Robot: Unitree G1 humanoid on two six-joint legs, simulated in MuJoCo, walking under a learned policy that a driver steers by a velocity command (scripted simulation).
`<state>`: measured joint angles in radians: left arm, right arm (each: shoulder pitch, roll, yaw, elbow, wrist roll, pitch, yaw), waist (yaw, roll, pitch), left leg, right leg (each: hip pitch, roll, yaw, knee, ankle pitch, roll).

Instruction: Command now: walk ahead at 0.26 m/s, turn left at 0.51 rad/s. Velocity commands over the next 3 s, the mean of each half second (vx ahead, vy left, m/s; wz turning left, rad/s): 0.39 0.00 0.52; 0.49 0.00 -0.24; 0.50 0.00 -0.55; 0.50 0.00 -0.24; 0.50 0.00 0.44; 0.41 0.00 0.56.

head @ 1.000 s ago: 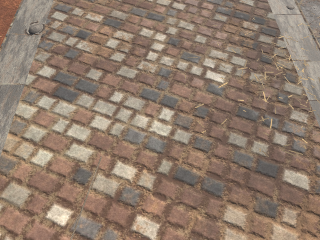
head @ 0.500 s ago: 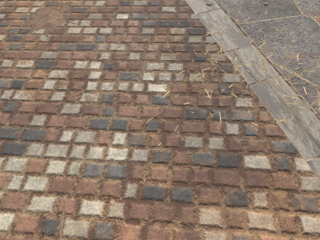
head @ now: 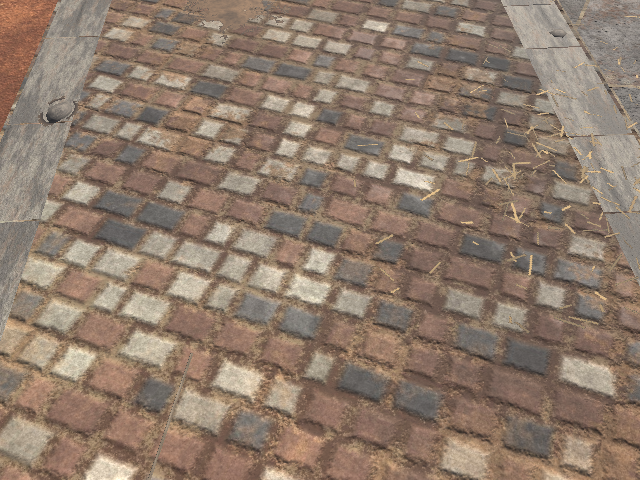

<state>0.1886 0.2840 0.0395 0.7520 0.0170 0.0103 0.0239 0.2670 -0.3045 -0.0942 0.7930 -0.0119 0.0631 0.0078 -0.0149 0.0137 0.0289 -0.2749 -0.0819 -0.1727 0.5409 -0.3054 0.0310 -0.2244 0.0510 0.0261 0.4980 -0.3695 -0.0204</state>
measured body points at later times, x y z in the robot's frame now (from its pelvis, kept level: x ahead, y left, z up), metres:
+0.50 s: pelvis +0.18 +0.06 -0.02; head +0.22 +0.07 +0.43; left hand +0.04 +0.29 -0.15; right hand +0.46 -0.09 -0.11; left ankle +0.26 +0.16 -0.74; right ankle +0.00 -0.10 -0.72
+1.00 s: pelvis +0.44 +0.14 -0.01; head +0.47 +0.14 +0.44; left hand +0.59 +0.38 -0.13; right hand +0.42 -0.11 -0.15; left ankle +0.26 +0.16 -0.73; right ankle +0.59 +0.08 -0.72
